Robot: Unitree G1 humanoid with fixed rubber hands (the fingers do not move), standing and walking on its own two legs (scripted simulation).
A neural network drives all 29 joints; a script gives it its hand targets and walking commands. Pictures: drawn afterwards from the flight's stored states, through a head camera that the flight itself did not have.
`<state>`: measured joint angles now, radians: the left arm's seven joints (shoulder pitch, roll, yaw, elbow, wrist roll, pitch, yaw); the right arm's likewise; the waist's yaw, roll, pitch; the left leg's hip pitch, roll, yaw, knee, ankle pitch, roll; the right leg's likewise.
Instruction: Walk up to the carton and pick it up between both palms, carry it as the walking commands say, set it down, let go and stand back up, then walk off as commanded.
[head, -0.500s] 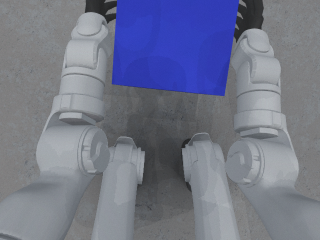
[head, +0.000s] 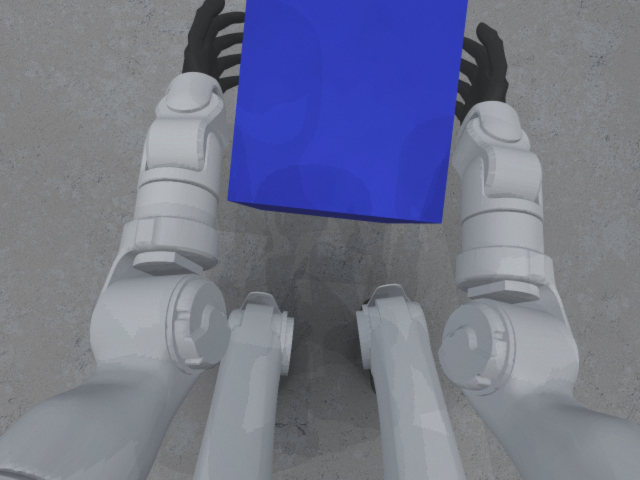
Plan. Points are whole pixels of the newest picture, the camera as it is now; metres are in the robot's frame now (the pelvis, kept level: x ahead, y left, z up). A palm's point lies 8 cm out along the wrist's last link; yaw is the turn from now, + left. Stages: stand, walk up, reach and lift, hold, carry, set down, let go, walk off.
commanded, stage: reach and lift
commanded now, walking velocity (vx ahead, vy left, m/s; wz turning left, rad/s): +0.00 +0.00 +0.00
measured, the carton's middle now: (337, 130) +0.51 -0.03 -0.15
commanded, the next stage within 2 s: none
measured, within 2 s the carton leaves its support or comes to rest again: neither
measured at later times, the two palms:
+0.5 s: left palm (179, 64) +0.52 +0.11 +0.00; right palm (519, 97) +0.49 -0.18 +0.00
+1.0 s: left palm (142, 42) +0.50 +0.11 +0.07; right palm (582, 84) +0.46 -0.18 +0.07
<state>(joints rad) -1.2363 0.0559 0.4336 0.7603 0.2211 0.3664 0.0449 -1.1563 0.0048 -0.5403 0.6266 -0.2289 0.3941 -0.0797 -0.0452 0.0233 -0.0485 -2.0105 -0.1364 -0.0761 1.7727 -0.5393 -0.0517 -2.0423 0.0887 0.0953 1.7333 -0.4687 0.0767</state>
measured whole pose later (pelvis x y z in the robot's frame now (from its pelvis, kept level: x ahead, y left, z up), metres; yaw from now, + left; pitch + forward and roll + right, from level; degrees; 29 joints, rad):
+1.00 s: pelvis +0.03 +0.00 +0.12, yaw +0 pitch +38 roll +0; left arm -0.90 -0.06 0.42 0.69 0.26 0.33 0.02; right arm -0.83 0.11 -0.51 0.56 -0.26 0.37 -0.06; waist -0.04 0.02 -0.19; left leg -1.55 -0.12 -0.11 1.37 -0.48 -0.04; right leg -1.58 0.09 0.12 1.33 -0.42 0.06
